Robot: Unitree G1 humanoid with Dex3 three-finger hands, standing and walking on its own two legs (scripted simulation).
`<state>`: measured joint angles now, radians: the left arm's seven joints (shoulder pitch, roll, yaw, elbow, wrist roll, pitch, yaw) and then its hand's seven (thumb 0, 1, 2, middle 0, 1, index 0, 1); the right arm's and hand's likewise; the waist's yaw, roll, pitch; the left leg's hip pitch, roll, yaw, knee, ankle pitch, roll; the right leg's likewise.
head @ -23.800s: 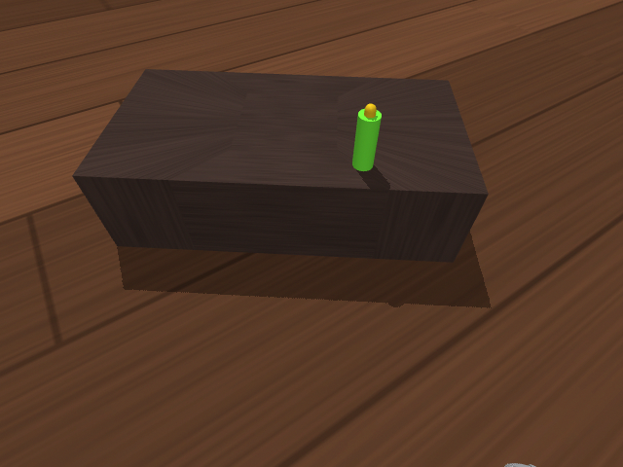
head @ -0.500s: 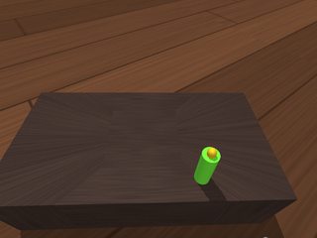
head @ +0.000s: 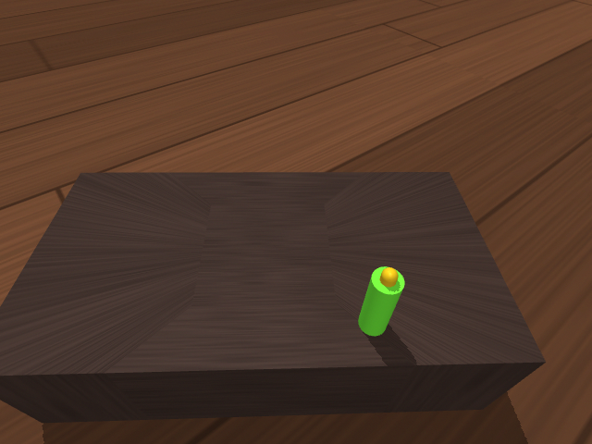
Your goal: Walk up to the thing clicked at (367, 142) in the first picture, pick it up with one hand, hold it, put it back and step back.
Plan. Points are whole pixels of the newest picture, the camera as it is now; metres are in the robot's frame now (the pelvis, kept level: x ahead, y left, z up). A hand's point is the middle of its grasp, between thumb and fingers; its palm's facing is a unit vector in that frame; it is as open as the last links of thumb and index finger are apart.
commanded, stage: home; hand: right
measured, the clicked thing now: (380, 299) +0.48 -0.20 -0.27
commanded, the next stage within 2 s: stand in 0.74 s
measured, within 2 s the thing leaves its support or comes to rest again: neither
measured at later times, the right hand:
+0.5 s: hand out of the picture +0.08 -0.23 -0.15, palm faces -0.05 +0.93 -0.35, open 17.3 cm
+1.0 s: hand out of the picture +0.10 -0.24 -0.15, palm faces -0.04 +0.93 -0.37, open 16.1 cm
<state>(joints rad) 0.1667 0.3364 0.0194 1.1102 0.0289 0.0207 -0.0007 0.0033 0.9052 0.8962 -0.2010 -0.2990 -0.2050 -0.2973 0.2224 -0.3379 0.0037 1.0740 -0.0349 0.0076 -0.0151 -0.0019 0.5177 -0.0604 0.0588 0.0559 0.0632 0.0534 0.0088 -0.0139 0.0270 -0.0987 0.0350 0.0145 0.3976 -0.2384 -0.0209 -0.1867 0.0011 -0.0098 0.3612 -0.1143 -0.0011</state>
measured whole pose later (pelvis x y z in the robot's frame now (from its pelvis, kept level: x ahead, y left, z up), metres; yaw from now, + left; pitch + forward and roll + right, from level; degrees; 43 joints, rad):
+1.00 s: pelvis +0.03 +0.02 +0.00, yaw +1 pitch -3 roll +0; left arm 0.10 0.33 0.00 1.14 0.01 0.00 0.00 0.00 0.91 0.90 -0.20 -0.30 -0.20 -0.30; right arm 0.13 -0.35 0.00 1.11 -0.02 0.00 -0.01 0.00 0.36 -0.21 0.13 0.16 0.13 0.16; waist 0.00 -0.01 0.05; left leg -0.03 0.01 0.01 0.31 -0.23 0.00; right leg -0.13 -0.03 -0.01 0.32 -0.13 0.02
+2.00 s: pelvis +0.02 +0.01 +0.00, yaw +1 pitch -3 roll +0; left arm 0.12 0.34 0.00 1.14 0.01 -0.01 -0.01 0.00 0.91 0.89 -0.20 -0.30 -0.20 -0.30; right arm 0.14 -0.35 0.00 1.12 -0.02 0.00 0.00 0.01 -0.90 -0.90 0.20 0.30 0.21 0.30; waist 0.00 0.00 0.06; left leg -0.04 0.01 0.00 0.31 -0.22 -0.01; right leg -0.14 -0.02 -0.02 0.32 -0.13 0.01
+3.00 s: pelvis +0.02 +0.00 +0.00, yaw +1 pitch -3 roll +0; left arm 0.12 0.35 -0.01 1.13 0.01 -0.01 -0.01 0.00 0.91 0.89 -0.20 -0.30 -0.21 -0.30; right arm 0.14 -0.35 0.00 1.12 -0.02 0.00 0.01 0.01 -0.90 -0.90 0.20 0.30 0.21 0.30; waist 0.00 0.00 0.05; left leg -0.04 0.02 0.00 0.30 -0.22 -0.02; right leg -0.14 -0.02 -0.03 0.33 -0.14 0.01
